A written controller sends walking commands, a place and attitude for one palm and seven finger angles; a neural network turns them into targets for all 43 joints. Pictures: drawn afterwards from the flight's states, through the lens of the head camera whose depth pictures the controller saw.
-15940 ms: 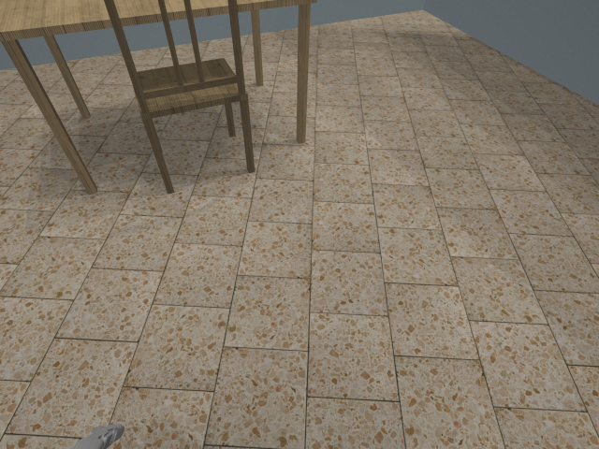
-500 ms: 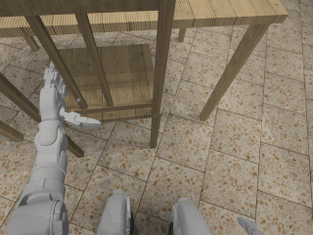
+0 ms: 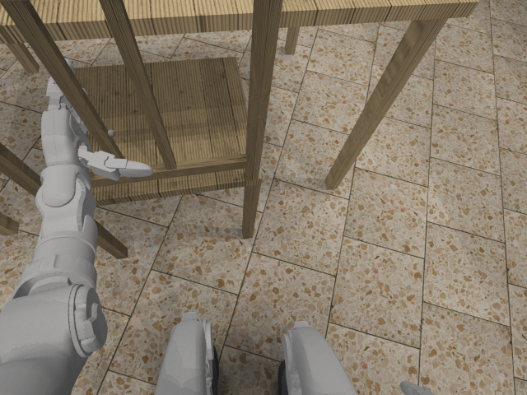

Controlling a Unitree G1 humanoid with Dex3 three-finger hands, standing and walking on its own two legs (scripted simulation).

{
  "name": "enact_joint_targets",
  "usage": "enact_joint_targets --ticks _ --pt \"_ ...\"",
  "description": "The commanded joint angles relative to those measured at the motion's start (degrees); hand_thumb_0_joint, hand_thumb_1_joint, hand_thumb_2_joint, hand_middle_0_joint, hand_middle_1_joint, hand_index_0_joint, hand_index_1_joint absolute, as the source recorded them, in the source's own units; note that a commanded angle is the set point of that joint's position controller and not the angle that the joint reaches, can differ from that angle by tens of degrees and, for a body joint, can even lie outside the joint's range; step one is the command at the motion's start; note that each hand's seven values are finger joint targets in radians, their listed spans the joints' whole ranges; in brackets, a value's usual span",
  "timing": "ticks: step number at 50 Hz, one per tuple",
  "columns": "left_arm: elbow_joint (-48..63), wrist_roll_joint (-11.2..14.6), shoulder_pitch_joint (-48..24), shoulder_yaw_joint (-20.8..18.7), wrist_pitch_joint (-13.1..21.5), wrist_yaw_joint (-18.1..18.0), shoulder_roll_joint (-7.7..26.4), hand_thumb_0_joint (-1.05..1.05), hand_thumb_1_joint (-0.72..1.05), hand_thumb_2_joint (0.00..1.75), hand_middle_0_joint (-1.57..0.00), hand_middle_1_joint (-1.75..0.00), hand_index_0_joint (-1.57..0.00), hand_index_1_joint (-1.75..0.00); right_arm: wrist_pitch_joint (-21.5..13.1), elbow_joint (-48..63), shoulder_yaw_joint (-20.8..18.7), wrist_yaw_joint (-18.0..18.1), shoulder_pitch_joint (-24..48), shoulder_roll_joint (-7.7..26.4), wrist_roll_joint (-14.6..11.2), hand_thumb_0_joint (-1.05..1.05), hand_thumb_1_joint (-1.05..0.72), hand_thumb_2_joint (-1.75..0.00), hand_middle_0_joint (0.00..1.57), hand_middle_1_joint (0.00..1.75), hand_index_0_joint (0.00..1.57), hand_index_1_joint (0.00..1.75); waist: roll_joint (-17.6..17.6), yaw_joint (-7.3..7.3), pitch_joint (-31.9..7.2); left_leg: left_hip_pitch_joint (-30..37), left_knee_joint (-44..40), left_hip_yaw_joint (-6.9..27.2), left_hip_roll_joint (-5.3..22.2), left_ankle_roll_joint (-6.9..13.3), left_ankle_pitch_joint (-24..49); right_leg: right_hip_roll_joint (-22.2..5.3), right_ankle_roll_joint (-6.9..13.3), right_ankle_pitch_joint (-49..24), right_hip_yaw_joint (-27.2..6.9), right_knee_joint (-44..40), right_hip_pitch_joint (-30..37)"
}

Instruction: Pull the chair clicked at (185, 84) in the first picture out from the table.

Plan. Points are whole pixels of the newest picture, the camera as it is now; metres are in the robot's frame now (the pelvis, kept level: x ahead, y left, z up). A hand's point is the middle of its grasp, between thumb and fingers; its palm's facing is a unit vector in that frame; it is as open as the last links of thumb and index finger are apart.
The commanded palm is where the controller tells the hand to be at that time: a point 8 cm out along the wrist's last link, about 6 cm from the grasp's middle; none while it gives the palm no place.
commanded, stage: push the fingers through the gap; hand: left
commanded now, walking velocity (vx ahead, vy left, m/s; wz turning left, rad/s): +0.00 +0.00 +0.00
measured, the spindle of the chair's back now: (87, 113) +0.51 +0.23 +0.06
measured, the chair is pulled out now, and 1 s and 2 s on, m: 0.00 0.00 0.02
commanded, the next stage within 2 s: hook a spindle and tug to test in 0.34 s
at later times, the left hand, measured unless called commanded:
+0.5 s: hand (104, 135) +0.48 +0.22 +0.04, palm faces +0.14 -0.99 -0.03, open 16.9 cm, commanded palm +0.46 +0.24 +0.04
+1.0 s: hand (111, 132) +0.48 +0.20 +0.04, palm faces +0.15 -0.99 -0.04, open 11.8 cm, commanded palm +0.46 +0.24 +0.04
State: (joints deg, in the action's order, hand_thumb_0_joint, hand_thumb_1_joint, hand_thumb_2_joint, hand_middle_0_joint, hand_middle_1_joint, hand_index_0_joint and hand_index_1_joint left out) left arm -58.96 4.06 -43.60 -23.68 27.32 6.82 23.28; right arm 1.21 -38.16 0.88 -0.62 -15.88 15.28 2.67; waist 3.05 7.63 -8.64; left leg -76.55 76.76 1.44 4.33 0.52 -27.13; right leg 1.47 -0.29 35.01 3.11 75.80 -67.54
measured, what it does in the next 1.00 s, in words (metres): stands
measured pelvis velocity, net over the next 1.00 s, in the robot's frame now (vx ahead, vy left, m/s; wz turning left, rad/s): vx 0.01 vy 0.01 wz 0.00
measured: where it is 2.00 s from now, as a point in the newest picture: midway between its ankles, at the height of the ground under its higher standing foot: outside the picture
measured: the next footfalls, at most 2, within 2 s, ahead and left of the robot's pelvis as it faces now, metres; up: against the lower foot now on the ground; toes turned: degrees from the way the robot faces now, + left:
none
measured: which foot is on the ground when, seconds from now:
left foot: down 0.00-1.00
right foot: down 0.00-1.00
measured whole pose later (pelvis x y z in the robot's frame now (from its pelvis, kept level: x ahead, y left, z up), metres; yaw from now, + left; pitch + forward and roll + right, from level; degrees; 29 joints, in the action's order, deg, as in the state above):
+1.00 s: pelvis +0.01 +0.01 +0.01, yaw +0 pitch +26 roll -4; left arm -57.1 3.9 -41.6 -22.0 28.8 4.7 21.4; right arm 3.6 -37.7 1.0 -1.7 -16.2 14.4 2.8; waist 2.9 7.4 -8.8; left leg -74.9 75.5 1.2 4.1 0.9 -27.3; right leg 1.3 -0.8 34.8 2.8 74.0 -65.7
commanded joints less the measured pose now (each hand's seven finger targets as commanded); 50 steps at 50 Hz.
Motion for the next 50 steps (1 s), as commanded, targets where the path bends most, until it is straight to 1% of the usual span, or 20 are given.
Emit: enact_joint_targets --ticks 1,3,4,7,9,11,14,18,22,28,29,32,35,37,38,42,44,45,47,50 --pt "14.92 0.58 -19.37 -2.59 5.01 -0.73 14.19 0.00 -0.50 0.30 -0.06 -0.08 -0.06 -0.08 -0.74 3.81 -3.64 0.07 -8.22 9.55 0.43 0.00 -0.90 -0.90 0.20 0.30 0.20 0.30 5.81 -0.27 -33.07 34.14 -7.04 2.53 -1.90 0.79 18.46 1.33 1.97 -18.31 -0.74 -11.19 5.72" --pt "15.20 0.47 -16.26 -2.45 4.58 -0.69 13.74 0.00 -0.50 0.30 -0.06 -0.08 -0.06 -0.08 -0.27 4.46 -3.72 -0.17 -8.44 9.53 0.31 0.00 -0.90 -0.90 0.20 0.30 0.20 0.30 5.43 -0.54 -33.27 34.25 -7.44 2.61 -1.88 0.70 19.52 1.47 1.99 -19.36 -0.65 -10.93 6.53" --pt "14.20 0.57 -15.28 -1.55 3.98 -0.61 12.06 0.00 -0.50 0.30 -0.06 -0.08 -0.06 -0.08 -0.05 4.44 -3.71 -0.34 -8.26 9.31 0.11 0.00 -0.90 -0.90 0.20 0.30 0.20 0.30 4.15 -0.10 -31.78 33.38 -7.65 2.32 -1.90 0.78 18.56 1.42 1.78 -19.05 -0.60 -11.52 6.52" --pt "13.35 0.84 -14.97 -1.67 2.66 -0.59 11.99 0.00 -0.50 0.30 -0.06 -0.08 -0.06 -0.08 0.48 4.23 -3.78 -0.37 -8.46 9.36 -0.15 0.00 -0.90 -0.90 0.20 0.30 0.20 0.30 2.03 0.36 -28.40 30.38 -8.04 1.80 -1.91 1.01 15.58 1.46 1.55 -17.72 -0.86 -12.59 7.06" --pt "13.70 0.98 -17.27 -2.70 3.06 -0.66 13.63 0.00 -0.50 0.30 -0.06 -0.08 -0.06 -0.08 0.45 4.03 -3.61 -0.07 -8.52 9.59 -0.11 0.00 -0.90 -0.90 0.20 0.30 0.20 0.30 2.10 0.76 -27.63 29.87 -8.16 1.94 -1.85 1.10 14.34 1.46 1.51 -16.49 -0.96 -12.64 6.38" --pt "16.85 1.14 -17.71 -2.64 4.23 -0.61 13.70 0.00 -0.50 0.30 -0.06 -0.08 -0.06 -0.08 0.20 4.27 -3.65 0.02 -8.33 9.32 -0.01 0.00 -0.90 -0.90 0.20 0.30 0.20 0.30 4.65 0.20 -29.53 32.06 -8.32 1.94 -1.91 0.88 15.83 1.47 1.68 -17.40 -1.15 -12.58 6.92" --pt "18.94 0.98 -19.26 -0.24 5.75 -0.63 11.34 0.00 -0.50 0.30 -0.06 -0.08 -0.06 -0.08 -0.21 3.87 -3.75 -0.10 -8.31 8.92 0.18 0.00 -0.90 -0.90 0.20 0.30 0.20 0.30 7.13 0.76 -30.42 36.54 -8.40 2.82 -1.71 0.50 18.12 1.60 1.92 -17.57 -0.54 -12.40 4.68" --pt "13.91 0.81 -17.96 0.05 5.09 -0.05 10.77 0.00 -0.50 0.30 -0.06 -0.08 -0.06 -0.08 -0.18 2.86 -3.69 -0.03 -8.73 9.30 0.26 0.00 -0.90 -0.90 0.20 0.30 0.20 0.30 5.05 1.59 -27.37 34.43 -8.22 3.00 -1.64 0.67 16.18 1.60 1.93 -16.04 -0.28 -12.46 3.22" --pt "12.47 0.84 -18.30 0.81 4.04 0.64 9.88 0.00 -0.50 0.30 -0.06 -0.08 -0.06 -0.08 0.21 3.37 -3.67 -0.03 -8.22 9.31 0.20 0.00 -0.90 -0.90 0.20 0.30 0.20 0.30 6.31 1.18 -27.37 35.11 -8.72 3.24 -1.59 0.44 15.82 1.39 2.09 -15.15 0.05 -12.42 2.27" --pt "18.54 0.99 -18.02 0.43 5.20 -1.32 10.22 0.00 -0.50 0.30 -0.17 -0.41 -0.17 -0.41 0.40 4.40 -4.06 -0.31 -8.12 9.38 0.32 0.00 -0.90 -0.90 0.20 0.30 0.20 0.30 6.86 0.50 -32.19 39.66 -8.75 4.13 -1.44 0.05 20.86 1.56 2.20 -18.09 0.33 -11.76 3.55" --pt "19.30 0.91 -16.97 0.53 5.22 -1.78 9.82 0.00 -0.50 0.30 -0.18 -0.46 -0.18 -0.46 0.48 4.47 -3.99 -0.51 -7.90 9.21 0.40 0.00 -0.90 -0.90 0.20 0.30 0.20 0.30 8.70 0.04 -32.76 40.56 -8.95 4.16 -1.46 -0.26 21.83 1.49 2.24 -18.42 0.51 -11.69 3.48" --pt "16.61 0.51 -15.86 1.24 4.47 -2.70 8.51 0.00 -0.50 0.30 -0.24 -0.63 -0.24 -0.63 0.84 3.95 -3.90 -0.60 -7.83 8.98 0.31 0.00 -0.90 -0.90 0.20 0.30 0.20 0.30 4.13 1.06 -28.69 36.91 -9.08 3.56 -1.48 0.10 18.70 1.55 1.91 -17.63 0.45 -12.55 4.13" --pt "13.30 0.00 -16.60 0.44 4.11 -2.93 9.39 0.00 -0.50 0.30 -0.29 -0.79 -0.29 -0.79 1.04 3.77 -3.60 -0.43 -7.76 9.14 0.30 0.00 -0.90 -0.90 0.20 0.30 0.20 0.30 2.92 1.31 -26.23 33.10 -8.92 3.02 -1.80 0.49 15.24 1.46 1.77 -15.76 0.05 -12.72 4.00" --pt "14.50 -0.20 -17.60 0.26 4.71 -2.74 10.23 0.00 -0.50 0.30 -0.32 -0.90 -0.32 -0.90 1.04 4.28 -3.47 -0.35 -7.46 9.05 0.36 0.00 -0.90 -0.90 0.20 0.30 0.20 0.30 4.23 0.93 -27.18 33.14 -8.99 2.75 -1.96 0.46 14.93 1.43 1.95 -15.63 -0.20 -12.63 4.86" --pt "15.23 -0.20 -18.86 0.67 5.21 -2.70 10.09 0.00 -0.44 0.32 -0.34 -0.96 -0.34 -0.96 0.95 4.33 -3.50 -0.32 -7.46 9.05 0.32 0.00 -0.90 -0.90 0.20 0.30 0.20 0.30 6.09 1.05 -27.42 34.69 -9.06 2.94 -1.84 0.34 15.43 1.39 2.12 -15.49 -0.18 -12.47 3.73" --pt "15.29 -0.04 -19.92 0.16 6.17 -2.61 10.75 0.00 -0.22 0.42 -0.41 -1.18 -0.41 -1.18 0.84 3.93 -3.44 -0.30 -7.54 8.95 0.64 0.00 -0.90 -0.90 0.20 0.30 0.20 0.30 5.63 1.07 -29.10 34.86 -8.35 2.95 -1.86 0.38 16.27 1.52 2.02 -16.36 -0.34 -12.32 4.49" --pt "15.92 0.15 -18.28 0.43 6.27 -2.21 10.09 0.00 -0.11 0.47 -0.45 -1.29 -0.45 -1.29 0.82 4.17 -3.61 -0.35 -7.62 9.05 0.53 0.00 -0.90 -0.90 0.20 0.30 0.20 0.30 7.42 0.53 -31.08 37.49 -8.66 3.42 -1.71 0.03 18.68 1.44 2.21 -17.25 0.05 -11.82 3.90" --pt "14.48 0.27 -18.28 2.14 5.77 -1.97 7.83 0.00 -0.05 0.49 -0.46 -1.34 -0.46 -1.34 0.92 3.96 -3.64 -0.41 -7.58 8.83 0.42 0.00 -0.90 -0.90 0.20 0.30 0.20 0.30 5.89 1.43 -30.06 36.75 -8.56 3.23 -1.75 0.20 17.98 1.46 2.02 -17.15 0.05 -12.22 3.74" --pt "13.10 0.23 -17.37 1.02 4.92 -1.80 9.32 0.00 0.06 0.54 -0.50 -1.45 -0.50 -1.45 1.07 3.83 -3.65 -0.36 -7.90 9.07 0.33 0.00 -0.90 -0.90 0.20 0.30 0.20 0.30 4.27 1.14 -28.85 34.37 -8.64 3.00 -1.81 0.37 16.37 1.50 1.94 -16.54 -0.07 -12.44 4.76" --pt "11.48 0.10 -19.17 0.99 4.27 -2.04 9.46 0.00 0.23 0.61 -0.50 -1.45 -0.50 -1.45 1.25 3.63 -3.54 -0.28 -7.94 9.15 0.22 0.00 -0.90 -0.90 0.20 0.30 0.20 0.30 3.95 1.50 -27.08 32.14 -8.62 2.79 -1.87 0.61 13.78 1.40 1.80 -14.77 -0.32 -12.71 4.06"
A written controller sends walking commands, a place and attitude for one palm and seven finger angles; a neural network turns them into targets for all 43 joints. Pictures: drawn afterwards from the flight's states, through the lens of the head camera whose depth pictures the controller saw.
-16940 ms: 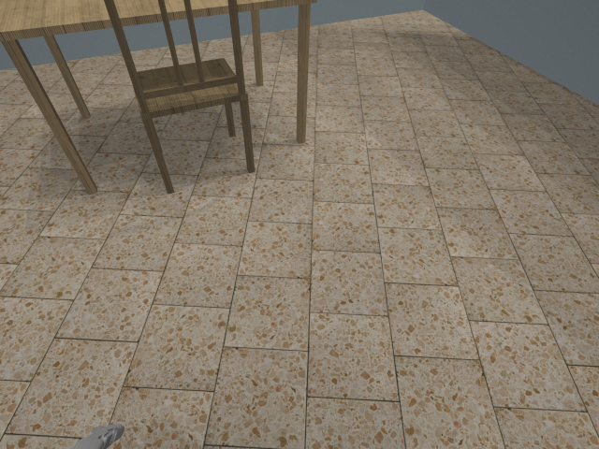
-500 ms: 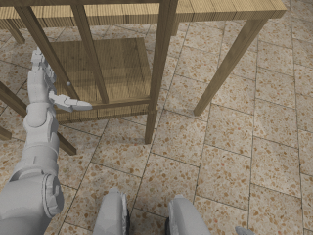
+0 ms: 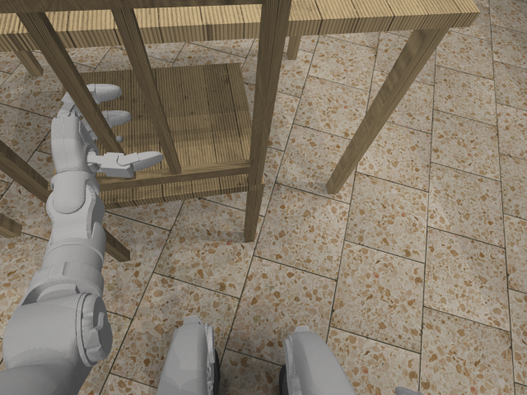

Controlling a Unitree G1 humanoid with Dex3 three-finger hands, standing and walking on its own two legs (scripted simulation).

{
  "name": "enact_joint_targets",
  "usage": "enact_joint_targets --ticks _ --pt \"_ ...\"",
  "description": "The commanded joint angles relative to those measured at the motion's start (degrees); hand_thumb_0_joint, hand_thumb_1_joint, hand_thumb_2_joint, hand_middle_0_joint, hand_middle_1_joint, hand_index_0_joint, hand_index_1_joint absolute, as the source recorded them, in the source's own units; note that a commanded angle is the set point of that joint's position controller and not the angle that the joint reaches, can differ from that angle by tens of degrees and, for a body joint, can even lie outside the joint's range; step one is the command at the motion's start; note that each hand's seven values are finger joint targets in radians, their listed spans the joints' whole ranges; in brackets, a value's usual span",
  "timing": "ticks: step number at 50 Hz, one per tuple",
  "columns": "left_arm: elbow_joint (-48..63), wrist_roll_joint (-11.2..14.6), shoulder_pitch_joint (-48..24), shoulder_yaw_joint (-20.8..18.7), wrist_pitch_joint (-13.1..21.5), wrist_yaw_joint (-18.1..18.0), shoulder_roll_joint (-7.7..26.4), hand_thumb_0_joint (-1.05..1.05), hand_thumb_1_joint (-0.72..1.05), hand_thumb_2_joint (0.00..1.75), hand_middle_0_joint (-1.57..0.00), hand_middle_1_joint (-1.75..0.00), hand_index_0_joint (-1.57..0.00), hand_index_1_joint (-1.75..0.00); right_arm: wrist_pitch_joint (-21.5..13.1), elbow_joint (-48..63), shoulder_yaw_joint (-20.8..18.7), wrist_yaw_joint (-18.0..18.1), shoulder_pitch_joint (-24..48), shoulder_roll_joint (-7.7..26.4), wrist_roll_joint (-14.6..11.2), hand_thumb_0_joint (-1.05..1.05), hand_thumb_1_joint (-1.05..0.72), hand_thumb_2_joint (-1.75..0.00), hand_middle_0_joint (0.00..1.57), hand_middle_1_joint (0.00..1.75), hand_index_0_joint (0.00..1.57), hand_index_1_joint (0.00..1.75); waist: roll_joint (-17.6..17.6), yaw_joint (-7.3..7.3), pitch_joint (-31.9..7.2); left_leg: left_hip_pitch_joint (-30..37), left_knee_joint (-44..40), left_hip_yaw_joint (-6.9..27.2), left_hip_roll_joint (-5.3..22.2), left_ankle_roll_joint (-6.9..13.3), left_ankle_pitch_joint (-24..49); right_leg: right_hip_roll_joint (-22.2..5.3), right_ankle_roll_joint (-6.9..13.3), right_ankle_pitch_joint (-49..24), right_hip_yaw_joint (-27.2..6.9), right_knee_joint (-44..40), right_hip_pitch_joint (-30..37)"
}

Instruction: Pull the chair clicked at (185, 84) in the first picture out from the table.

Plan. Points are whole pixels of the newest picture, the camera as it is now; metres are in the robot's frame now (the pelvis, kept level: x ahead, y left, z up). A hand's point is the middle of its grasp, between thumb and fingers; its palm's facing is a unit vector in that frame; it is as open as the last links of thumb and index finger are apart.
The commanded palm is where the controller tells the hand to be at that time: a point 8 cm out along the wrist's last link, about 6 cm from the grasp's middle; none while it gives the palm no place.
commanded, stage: hook a spindle and tug to test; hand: left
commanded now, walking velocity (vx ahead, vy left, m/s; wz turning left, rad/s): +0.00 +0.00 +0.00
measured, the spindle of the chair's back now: (96, 119) +0.50 +0.23 +0.05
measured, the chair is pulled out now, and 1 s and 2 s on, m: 0.00 0.02 0.18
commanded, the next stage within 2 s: step backward, pulling the chair out in 0.94 s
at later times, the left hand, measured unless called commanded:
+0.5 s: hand (120, 141) +0.48 +0.20 +0.03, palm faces +0.14 -0.99 -0.02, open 4.8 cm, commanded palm +0.44 +0.24 +0.03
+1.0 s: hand (123, 156) +0.45 +0.19 +0.03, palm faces +0.15 -0.99 -0.03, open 5.0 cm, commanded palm +0.42 +0.23 +0.03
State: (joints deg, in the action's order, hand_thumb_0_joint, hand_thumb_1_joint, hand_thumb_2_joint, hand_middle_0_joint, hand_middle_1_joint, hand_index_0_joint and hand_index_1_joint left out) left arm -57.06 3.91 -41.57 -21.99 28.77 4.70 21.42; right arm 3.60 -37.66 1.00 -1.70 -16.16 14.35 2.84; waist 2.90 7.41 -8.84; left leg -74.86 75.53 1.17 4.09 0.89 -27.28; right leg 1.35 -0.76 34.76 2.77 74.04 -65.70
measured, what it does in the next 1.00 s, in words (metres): stands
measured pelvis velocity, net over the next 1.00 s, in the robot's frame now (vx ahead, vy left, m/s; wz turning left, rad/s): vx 0.03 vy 0.01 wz -0.01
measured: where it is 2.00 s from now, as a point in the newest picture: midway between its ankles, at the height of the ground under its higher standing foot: outside the picture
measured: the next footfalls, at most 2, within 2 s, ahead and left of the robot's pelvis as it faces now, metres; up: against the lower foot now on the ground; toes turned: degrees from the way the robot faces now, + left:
none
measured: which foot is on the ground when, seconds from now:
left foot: down 0.00-1.00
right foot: down 0.00-1.00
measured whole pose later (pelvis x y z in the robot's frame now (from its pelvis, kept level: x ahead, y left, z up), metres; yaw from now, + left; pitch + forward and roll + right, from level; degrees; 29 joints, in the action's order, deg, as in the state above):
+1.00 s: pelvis +0.03 +0.01 +0.02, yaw +0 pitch +26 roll -4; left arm -38.8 7.2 -24.4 -16.7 25.2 2.0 15.2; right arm 2.5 -34.9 -0.1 -2.6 -15.2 13.4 1.7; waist 2.5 5.7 -9.3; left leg -67.9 71.1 -0.7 3.9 1.2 -29.1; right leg 1.1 -1.3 35.4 1.0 68.9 -59.2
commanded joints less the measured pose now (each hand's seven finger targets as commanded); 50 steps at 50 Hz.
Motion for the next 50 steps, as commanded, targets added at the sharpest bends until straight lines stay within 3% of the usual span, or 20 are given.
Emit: enact_joint_targets --ticks 1,2,4,8,12,13,16,18,20,22,24,28,31,34,35,37,45,47,50 --pt "10.39 0.33 -21.75 -1.10 2.95 -0.17 11.73 0.00 0.28 0.64 -0.50 -1.45 -0.50 -1.45 -1.14 3.21 -3.66 0.83 -7.67 10.07 0.08 0.00 -0.90 -0.90 0.20 0.30 0.20 0.30 4.39 1.50 -27.41 30.81 -7.44 2.98 -1.69 0.27 14.06 1.49 2.32 -14.57 -0.02 -10.98 2.55" --pt "10.09 0.13 -21.53 -0.22 2.95 -0.21 10.56 0.00 0.34 0.66 -0.50 -1.45 -0.50 -1.45 -1.20 3.38 -3.72 0.77 -7.75 9.89 0.10 0.00 -0.90 -0.90 0.20 0.30 0.20 0.30 3.67 1.86 -27.80 30.61 -7.24 2.71 -1.87 0.46 14.04 1.54 2.20 -14.92 -0.23 -11.21 2.83" --pt "11.91 0.06 -21.88 -0.56 3.66 -0.30 11.08 0.00 0.45 0.71 -0.50 -1.45 -0.50 -1.45 -1.33 3.38 -3.81 0.78 -7.89 9.87 0.19 0.00 -0.90 -0.90 0.20 0.30 0.20 0.30 5.41 1.45 -29.60 32.87 -7.18 2.91 -1.73 0.31 16.19 1.53 2.38 -16.13 -0.15 -10.88 2.73" --pt "10.21 0.11 -21.67 -0.98 4.10 0.02 11.94 0.00 0.68 0.80 -0.50 -1.45 -0.50 -1.45 -1.30 3.02 -3.54 0.76 -8.04 9.85 0.18 0.00 -0.90 -0.90 0.20 0.30 0.20 0.30 3.02 1.93 -27.69 29.63 -6.56 2.41 -1.85 0.72 14.85 1.73 2.21 -16.24 -0.60 -10.81 3.70" --pt "11.27 0.12 -21.22 -2.15 4.31 0.96 13.70 0.00 0.90 0.90 -0.50 -1.45 -0.50 -1.45 -1.16 3.20 -3.64 0.80 -7.88 9.92 0.13 0.00 -0.90 -0.90 0.20 0.30 0.20 0.30 5.02 1.12 -29.37 30.00 -6.32 2.06 -1.90 0.54 16.14 1.63 2.34 -17.68 -0.82 -10.38 4.68" --pt "11.63 0.39 -21.70 -1.15 4.25 1.35 12.32 0.00 0.90 0.90 -0.50 -1.45 -0.50 -1.45 -1.28 3.27 -3.68 0.74 -7.99 9.76 0.10 0.00 -0.90 -0.90 0.20 0.30 0.20 0.30 6.07 1.48 -29.71 31.23 -6.23 2.21 -1.88 0.58 16.86 1.65 2.35 -17.87 -0.74 -10.20 3.78" --pt "11.07 1.20 -17.90 -3.46 3.61 1.61 14.21 0.00 0.90 0.90 -0.50 -1.45 -0.50 -1.45 -1.03 3.65 -3.63 0.81 -7.82 10.03 -0.04 0.00 -0.90 -0.90 0.20 0.30 0.20 0.30 3.40 0.51 -29.32 29.73 -6.52 2.02 -1.89 0.57 16.99 1.71 2.25 -18.77 -0.78 -10.47 5.91" --pt "11.82 1.50 -17.89 -2.12 3.36 2.16 12.43 0.00 0.90 0.90 -0.50 -1.45 -0.50 -1.45 -1.27 3.93 -3.71 0.83 -7.54 9.73 -0.19 0.00 -0.90 -0.90 0.20 0.30 0.20 0.30 3.68 0.95 -29.32 29.76 -6.24 1.84 -1.91 0.69 17.12 1.60 2.18 -19.23 -0.85 -10.29 5.54" --pt "12.91 1.93 -17.29 -2.70 3.21 2.36 13.14 0.00 0.90 0.90 -0.50 -1.45 -0.50 -1.45 -1.30 3.83 -3.67 0.79 -7.45 9.77 -0.29 0.00 -0.90 -0.90 0.20 0.30 0.20 0.30 3.77 0.72 -28.80 29.67 -6.40 1.69 -1.92 0.68 17.16 1.62 2.09 -19.60 -0.94 -10.70 6.16" --pt "14.69 2.08 -14.88 -4.13 3.22 2.40 14.76 0.00 0.90 0.90 -0.50 -1.45 -0.50 -1.45 -1.31 4.31 -3.82 0.84 -7.29 9.91 -0.33 0.00 -0.90 -0.90 0.20 0.30 0.20 0.30 4.06 -0.29 -30.13 30.33 -6.62 1.80 -1.85 0.51 18.22 1.66 2.26 -20.44 -0.91 -10.31 7.18" --pt "15.42 2.23 -12.31 -4.40 2.85 2.17 14.29 0.00 0.90 0.90 -0.50 -1.45 -0.50 -1.45 -1.42 4.69 -3.76 0.76 -7.11 9.76 -0.33 0.00 -0.90 -0.90 0.20 0.30 0.20 0.30 4.52 -0.90 -30.65 31.33 -6.86 1.87 -1.83 0.33 19.92 1.54 2.28 -21.45 -0.62 -9.93 7.19" --pt "17.95 2.66 -9.03 -2.27 2.17 1.70 11.25 0.00 0.90 0.90 -0.50 -1.45 -0.50 -1.45 -1.62 5.50 -3.88 0.49 -6.56 9.46 -0.58 0.00 -0.90 -0.90 0.20 0.30 0.20 0.30 4.51 -0.88 -29.52 32.60 -7.58 1.81 -1.71 0.21 20.28 1.70 2.33 -21.47 -0.45 -10.29 6.83" --pt "21.28 3.03 -5.82 -2.10 1.78 1.25 10.78 0.00 0.90 0.90 -0.50 -1.45 -0.50 -1.45 -1.79 6.01 -4.08 0.21 -6.38 9.37 -0.68 0.00 -0.90 -0.90 0.20 0.30 0.20 0.30 5.77 -1.86 -30.69 34.76 -8.34 1.92 -1.56 -0.28 22.99 1.66 2.49 -23.39 -0.16 -10.37 7.98" --pt "25.23 3.22 -2.71 0.37 1.60 0.59 7.25 0.00 0.90 0.90 -0.50 -1.45 -0.50 -1.45 -2.03 6.74 -4.38 -0.03 -6.41 9.05 -0.83 0.00 -0.90 -0.90 0.20 0.30 0.20 0.30 5.65 -1.87 -31.89 38.51 -9.00 2.48 -1.25 -0.63 26.83 1.79 2.50 -24.77 0.36 -10.45 7.67" --pt "25.05 3.38 -1.76 1.82 1.29 0.34 5.36 0.00 0.90 0.90 -0.50 -1.45 -0.50 -1.45 -2.10 6.83 -4.37 -0.17 -6.24 8.81 -0.92 0.00 -0.90 -0.90 0.20 0.30 0.20 0.30 5.33 -1.65 -30.59 38.06 -9.22 2.29 -1.43 -0.60 26.26 1.84 2.43 -24.78 0.32 -10.96 7.88" --pt "26.21 3.52 -1.08 1.42 1.17 -0.32 5.67 0.00 0.90 0.90 -0.50 -1.45 -0.50 -1.45 -2.19 6.49 -4.55 -0.12 -6.38 8.95 -0.83 0.00 -0.90 -0.90 0.20 0.30 0.20 0.30 3.93 -1.48 -30.08 37.32 -9.27 2.24 -1.38 -0.58 26.12 1.81 2.27 -25.32 0.36 -11.04 8.59" --pt "32.23 3.40 5.91 4.27 1.90 -1.57 2.72 0.00 0.90 0.90 -0.50 -1.45 -0.50 -1.45 -2.57 6.92 -4.83 -0.42 -6.06 8.32 -0.96 0.00 -0.90 -0.90 0.20 0.30 0.20 0.30 5.93 -2.63 -30.71 41.25 -9.98 2.24 -1.29 -1.09 33.02 1.53 2.40 -29.36 0.31 -11.17 10.65" --pt "31.89 3.37 4.87 5.29 1.93 -1.77 1.88 0.00 0.90 0.90 -0.50 -1.45 -0.50 -1.45 -2.60 6.64 -4.71 -0.35 -5.75 8.18 -0.96 0.00 -0.90 -0.90 0.20 0.30 0.20 0.30 4.00 -1.85 -28.60 39.76 -10.01 2.14 -1.36 -0.91 31.42 1.53 2.29 -29.33 0.30 -11.48 10.76" --pt "32.05 3.02 4.07 3.70 2.68 -2.23 3.49 0.00 0.90 0.90 -0.50 -1.45 -0.50 -1.45 -2.84 6.30 -4.75 -0.02 -5.56 8.37 -0.84 0.00 -0.90 -0.90 0.20 0.30 0.20 0.30 3.99 -2.07 -28.72 39.06 -9.67 1.98 -1.49 -0.92 30.90 1.40 2.32 -29.60 0.12 -10.98 10.99"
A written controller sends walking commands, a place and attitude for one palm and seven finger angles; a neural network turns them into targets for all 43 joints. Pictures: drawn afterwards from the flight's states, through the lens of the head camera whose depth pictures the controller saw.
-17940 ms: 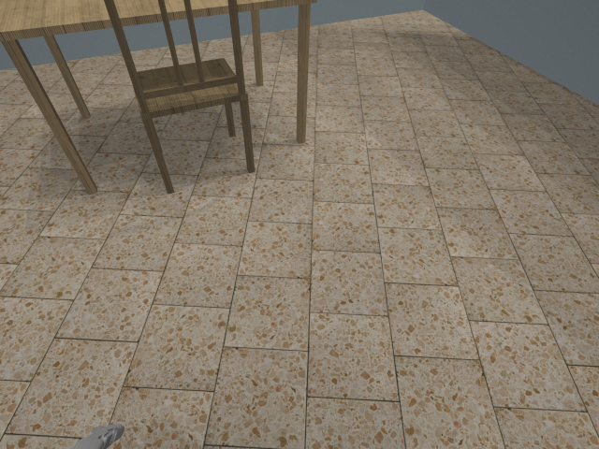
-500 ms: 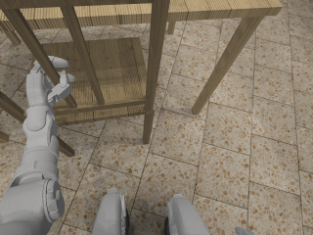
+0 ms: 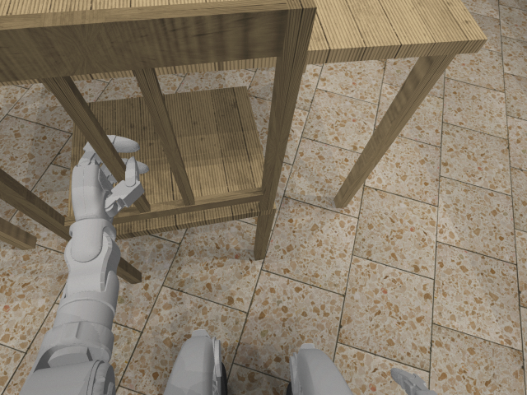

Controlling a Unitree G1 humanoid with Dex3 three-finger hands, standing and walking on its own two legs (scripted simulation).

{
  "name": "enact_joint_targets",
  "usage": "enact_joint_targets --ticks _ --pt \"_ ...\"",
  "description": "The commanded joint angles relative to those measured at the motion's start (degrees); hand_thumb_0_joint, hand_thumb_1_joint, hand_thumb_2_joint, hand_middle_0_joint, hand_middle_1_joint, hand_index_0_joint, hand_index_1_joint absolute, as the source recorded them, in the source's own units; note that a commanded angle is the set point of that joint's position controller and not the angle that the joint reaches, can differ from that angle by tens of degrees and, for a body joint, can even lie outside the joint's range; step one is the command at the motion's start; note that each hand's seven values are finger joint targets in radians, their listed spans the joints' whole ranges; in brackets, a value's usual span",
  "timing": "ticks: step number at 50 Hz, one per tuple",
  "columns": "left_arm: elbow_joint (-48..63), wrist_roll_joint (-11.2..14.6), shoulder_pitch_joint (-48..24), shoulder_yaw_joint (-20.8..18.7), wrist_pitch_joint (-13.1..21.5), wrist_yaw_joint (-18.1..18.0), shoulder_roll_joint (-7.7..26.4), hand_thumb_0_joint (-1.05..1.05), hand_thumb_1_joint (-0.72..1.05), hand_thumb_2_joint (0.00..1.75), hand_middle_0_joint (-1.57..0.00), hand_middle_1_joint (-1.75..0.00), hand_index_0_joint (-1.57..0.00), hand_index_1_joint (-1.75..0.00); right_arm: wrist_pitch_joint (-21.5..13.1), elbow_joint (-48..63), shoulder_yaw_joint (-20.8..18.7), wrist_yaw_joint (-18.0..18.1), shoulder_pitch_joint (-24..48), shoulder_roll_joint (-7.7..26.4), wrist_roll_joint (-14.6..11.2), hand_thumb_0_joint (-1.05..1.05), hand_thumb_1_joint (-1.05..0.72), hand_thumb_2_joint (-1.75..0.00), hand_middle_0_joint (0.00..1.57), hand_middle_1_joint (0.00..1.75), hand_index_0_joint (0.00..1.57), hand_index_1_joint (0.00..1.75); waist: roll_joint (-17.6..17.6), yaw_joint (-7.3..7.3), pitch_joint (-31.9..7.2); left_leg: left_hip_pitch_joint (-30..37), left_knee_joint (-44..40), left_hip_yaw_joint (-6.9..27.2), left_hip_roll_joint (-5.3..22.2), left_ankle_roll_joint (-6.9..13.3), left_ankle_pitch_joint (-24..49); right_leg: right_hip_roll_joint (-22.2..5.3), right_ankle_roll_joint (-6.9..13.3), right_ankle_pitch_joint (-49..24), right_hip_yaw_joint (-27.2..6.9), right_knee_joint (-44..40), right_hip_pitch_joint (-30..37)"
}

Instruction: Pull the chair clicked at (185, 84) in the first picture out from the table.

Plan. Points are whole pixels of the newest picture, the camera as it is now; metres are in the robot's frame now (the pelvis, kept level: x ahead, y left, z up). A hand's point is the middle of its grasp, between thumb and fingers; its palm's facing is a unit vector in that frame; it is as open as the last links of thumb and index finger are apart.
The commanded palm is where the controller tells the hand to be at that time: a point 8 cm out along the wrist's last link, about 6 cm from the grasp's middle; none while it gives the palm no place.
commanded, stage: step backward, pulling the chair out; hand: left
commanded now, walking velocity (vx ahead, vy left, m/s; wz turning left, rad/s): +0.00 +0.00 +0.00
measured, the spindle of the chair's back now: (113, 162) +0.44 +0.22 +0.03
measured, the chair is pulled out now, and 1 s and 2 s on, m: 0.02 0.18 0.24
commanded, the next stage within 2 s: none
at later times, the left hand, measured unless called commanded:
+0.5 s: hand (142, 202) +0.38 +0.17 +0.03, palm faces +0.10 -0.98 -0.15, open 4.9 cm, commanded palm +0.35 +0.21 +0.03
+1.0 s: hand (159, 290) +0.26 +0.13 +0.03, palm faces +0.08 -0.98 -0.16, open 4.9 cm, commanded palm +0.27 +0.19 +0.04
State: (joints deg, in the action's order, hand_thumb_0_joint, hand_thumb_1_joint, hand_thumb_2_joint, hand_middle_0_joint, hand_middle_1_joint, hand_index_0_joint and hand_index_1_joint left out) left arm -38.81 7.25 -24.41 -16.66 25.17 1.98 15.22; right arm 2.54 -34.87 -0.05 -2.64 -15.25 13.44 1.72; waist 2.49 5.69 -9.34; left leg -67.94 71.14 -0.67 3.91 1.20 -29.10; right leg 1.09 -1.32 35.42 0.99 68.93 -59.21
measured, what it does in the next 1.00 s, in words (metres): rises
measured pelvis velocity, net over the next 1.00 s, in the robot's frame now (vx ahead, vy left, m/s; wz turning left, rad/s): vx -0.09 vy -0.01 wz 0.07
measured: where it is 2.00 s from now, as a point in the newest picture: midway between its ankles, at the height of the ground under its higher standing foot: outside the picture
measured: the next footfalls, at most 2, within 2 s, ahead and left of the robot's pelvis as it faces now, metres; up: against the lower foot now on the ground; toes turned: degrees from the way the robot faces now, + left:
left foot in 1.56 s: -0.09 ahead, +0.13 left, +0.00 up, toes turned +7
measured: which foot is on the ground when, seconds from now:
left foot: down 0.00-1.00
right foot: down 0.00-1.00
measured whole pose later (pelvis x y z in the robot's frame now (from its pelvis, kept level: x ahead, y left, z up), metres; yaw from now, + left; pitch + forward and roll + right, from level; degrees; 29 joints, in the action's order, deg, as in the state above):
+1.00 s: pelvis -0.09 -0.01 +0.09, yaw +4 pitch +1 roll -2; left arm -61.7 4.2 -29.0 -2.8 13.0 -5.8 8.5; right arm -0.8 -43.2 0.7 7.0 -10.8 16.6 -3.6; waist 4.0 4.2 9.5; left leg -29.5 33.9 0.6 1.2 -0.2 -7.4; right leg -0.5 -0.7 13.7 3.3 35.2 -22.7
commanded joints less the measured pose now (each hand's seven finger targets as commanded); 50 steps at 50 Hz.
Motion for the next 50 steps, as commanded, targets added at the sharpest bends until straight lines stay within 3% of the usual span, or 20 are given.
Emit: enact_joint_targets --ticks 1,2,3,4,6,8,10,13,18,20,25,29,37,38,40,42,43,45,48,50 --pt "13.72 -0.35 -12.83 -0.27 6.37 0.59 8.22 0.00 0.90 0.90 -0.50 -1.45 -0.50 -1.45 -1.86 3.61 -3.53 0.84 -6.30 9.00 0.29 0.00 -0.90 -0.90 0.20 0.30 0.20 0.30 4.98 -0.14 -28.24 32.28 -5.14 3.59 -1.55 -1.12 32.92 1.64 2.88 -30.80 1.83 -5.95 4.70" --pt "16.70 -0.30 -17.38 -1.05 6.80 0.34 10.20 0.00 0.90 0.90 -0.50 -1.45 -0.50 -1.45 -1.95 3.50 -3.58 1.08 -6.25 9.30 0.19 0.00 -0.90 -0.90 0.20 0.30 0.20 0.30 5.18 0.18 -29.59 33.55 -5.43 3.90 -1.33 -1.22 32.80 1.54 2.88 -30.69 1.68 -6.23 5.23" --pt "22.04 -7.38 -27.00 -3.24 -1.04 -4.46 25.40 0.00 0.90 0.90 -0.50 -1.45 -0.50 -1.45 1.81 7.70 -2.67 2.64 -8.56 8.85 -3.01 0.00 -0.90 -0.90 0.20 0.30 0.20 0.30 13.46 -2.81 -41.07 55.52 -15.20 2.02 -1.24 0.01 32.69 -1.80 4.11 -34.65 -1.33 -15.17 22.91" --pt "28.54 -6.62 -31.12 -0.70 -4.43 -6.17 23.40 0.00 0.90 0.90 -0.50 -1.45 -0.50 -1.45 2.17 8.93 -3.01 4.38 -8.15 8.13 -3.95 0.00 -0.90 -0.90 0.20 0.30 0.20 0.30 15.84 -2.02 -40.94 59.77 -17.71 2.32 -1.77 0.22 37.03 -1.78 3.55 -42.52 -1.52 -18.30 26.50" --pt "23.19 -6.90 -22.54 1.59 -9.61 -7.63 18.19 0.00 0.90 0.90 -0.50 -1.45 -0.50 -1.45 2.21 8.81 -2.65 5.99 -7.42 7.46 -4.33 0.00 -0.90 -0.90 0.20 0.30 0.20 0.30 13.08 -1.44 -36.01 58.33 -18.75 3.12 -1.21 0.42 43.32 -2.27 2.58 -46.85 -1.32 -18.86 26.80" --pt "9.97 -7.13 -15.47 6.25 -14.66 -8.16 11.48 0.00 0.90 0.90 -0.50 -1.45 -0.50 -1.45 3.30 7.33 -2.09 6.87 -7.04 7.56 -4.44 0.00 -0.90 -0.90 0.20 0.30 0.20 0.30 5.09 -0.87 -26.90 53.29 -21.34 4.57 0.09 1.09 45.14 -2.13 1.54 -44.31 -0.53 -21.43 27.08" --pt "0.30 -7.20 -16.03 7.71 -16.84 -8.51 10.27 0.00 0.90 0.90 -0.50 -1.45 -0.50 -1.45 4.28 5.35 -1.64 7.22 -7.15 8.32 -4.33 0.00 -0.90 -0.90 0.20 0.30 0.20 0.30 -0.78 -0.12 -19.24 47.65 -23.74 4.55 1.27 1.52 43.07 -3.15 0.48 -45.69 -0.58 -24.88 30.08" --pt "-7.32 -7.74 -24.42 6.19 -15.30 -9.55 14.08 0.00 0.90 0.90 -0.50 -1.45 -0.50 -1.45 4.63 3.44 -1.62 7.81 -6.54 9.46 -4.04 0.00 -0.90 -0.90 0.20 0.30 0.20 0.30 -0.65 0.09 -15.27 46.89 -27.76 4.56 1.68 1.06 40.04 -4.80 0.08 -45.54 -1.02 -28.82 33.37" --pt "-10.67 -7.75 -25.84 7.96 -12.00 -8.68 12.74 0.00 0.90 0.90 -0.50 -1.45 -0.50 -1.45 3.94 0.59 -1.99 7.92 -5.86 9.51 -3.65 0.00 -0.90 -0.90 0.20 0.30 0.20 0.30 13.88 -1.62 -17.58 59.04 -30.39 6.08 2.89 0.99 55.89 -4.59 0.59 -43.03 -0.98 -31.15 32.93" --pt "-10.10 -7.22 -24.43 9.30 -11.57 -8.06 10.94 0.00 0.90 0.90 -0.50 -1.45 -0.50 -1.45 3.58 0.48 -1.95 7.78 -5.03 9.01 -3.78 0.00 -0.90 -0.90 0.20 0.30 0.20 0.30 14.67 -1.92 -18.76 61.87 -31.10 7.08 3.54 0.54 58.67 -4.08 0.85 -40.70 -0.78 -32.23 33.37" --pt "-8.01 -6.46 -20.36 10.85 -11.49 -6.72 8.71 0.00 0.90 0.90 -0.50 -1.45 -0.50 -1.45 2.89 1.36 -2.08 7.96 -2.89 8.74 -4.14 0.00 -0.90 -0.90 0.20 0.30 0.20 0.30 8.87 -2.02 -19.76 62.80 -34.39 8.32 4.71 0.64 56.31 -2.97 0.81 -39.66 -0.25 -34.10 36.46" --pt "-5.87 -6.33 -19.70 11.01 -11.49 -6.44 8.88 0.00 0.90 0.90 -0.50 -1.45 -0.50 -1.45 2.37 1.80 -2.46 8.20 -1.68 9.12 -4.21 0.00 -0.90 -0.90 0.20 0.30 0.20 0.30 9.28 -2.08 -20.55 64.11 -36.76 8.75 5.94 0.84 53.85 -2.66 0.87 -36.15 -0.46 -34.23 37.41" --pt "-7.83 -5.59 -24.59 11.78 -10.78 -7.30 9.50 0.00 0.90 0.90 -0.50 -1.45 -0.50 -1.45 -0.98 0.88 -2.10 8.74 1.18 9.08 -4.62 0.00 -0.90 -0.90 0.20 0.30 0.20 0.30 8.48 -2.30 -12.48 54.24 -42.03 9.55 6.22 1.83 25.87 -3.53 1.38 -21.83 -1.50 -36.30 39.03" --pt "-8.78 -5.48 -24.89 9.98 -10.75 -7.71 11.93 0.00 0.90 0.90 -0.50 -1.45 -0.50 -1.45 -1.36 0.51 -2.31 9.04 1.27 9.57 -4.77 0.00 -0.90 -0.90 0.20 0.30 0.20 0.30 6.22 -2.28 -11.08 52.80 -42.38 9.67 5.96 1.96 21.45 -3.81 1.48 -19.66 -2.05 -37.40 38.95" --pt "-9.39 -5.11 -25.79 11.65 -10.15 -7.97 10.54 0.00 0.90 0.90 -0.50 -1.45 -0.50 -1.45 -2.58 0.42 -1.97 9.21 1.99 8.97 -4.92 0.00 -0.90 -0.90 0.20 0.30 0.20 0.30 3.52 -2.21 -8.28 51.09 -41.66 8.31 4.21 1.29 13.56 -5.79 1.90 -15.19 -3.96 -41.32 38.44" --pt "-10.04 -5.16 -26.91 11.51 -9.29 -8.53 11.72 0.00 0.90 0.90 -0.50 -1.45 -0.50 -1.45 -4.05 -0.50 -1.89 9.45 1.91 8.61 -5.18 0.00 -0.90 -0.90 0.20 0.30 0.20 0.30 -2.21 -1.76 -6.94 53.15 -36.27 4.13 0.32 -0.57 7.65 -10.80 3.30 -10.76 -7.97 -48.17 35.59" --pt "-10.84 -5.22 -26.72 10.46 -9.32 -9.00 13.84 0.00 0.90 0.90 -0.50 -1.45 -0.50 -1.45 -4.44 -1.29 -2.14 9.84 1.26 9.14 -5.50 0.00 -0.90 -0.90 0.20 0.30 0.20 0.30 -5.52 -1.78 -6.45 54.78 -32.03 1.97 -1.80 -1.81 7.75 -14.01 4.65 -9.71 -9.98 -50.75 34.03" --pt "-11.51 -5.44 -25.91 12.55 -9.25 -9.14 11.08 0.00 0.90 0.90 -0.50 -1.45 -0.50 -1.45 -5.27 -2.70 -1.55 9.93 2.42 8.30 -5.29 0.00 -0.90 -0.90 0.20 0.30 0.20 0.30 -5.32 -2.59 -6.37 56.09 -29.91 1.93 -2.74 -2.59 10.64 -16.63 5.63 -14.00 -9.45 -50.77 34.63" --pt "-11.05 -5.66 -24.95 12.46 -9.25 -9.35 10.88 0.00 0.90 0.90 -0.50 -1.45 -0.50 -1.45 -6.10 -3.94 -1.59 10.84 3.32 9.70 -4.89 0.00 -0.90 -0.90 0.20 0.30 0.20 0.30 -1.93 -2.58 -8.84 56.44 -36.61 4.21 -0.69 -1.65 23.97 -12.36 2.95 -29.01 -4.76 -44.00 40.29" --pt "-10.05 -5.06 -25.63 13.82 -8.89 -9.09 9.14 0.00 0.90 0.90 -0.50 -1.45 -0.50 -1.45 -6.09 -3.04 -1.45 10.90 4.05 9.55 -5.19 0.00 -0.90 -0.90 0.20 0.30 0.20 0.30 -2.59 -3.00 -8.15 55.29 -39.61 7.30 1.30 -0.41 23.70 -9.10 1.53 -24.98 -3.46 -42.08 40.57"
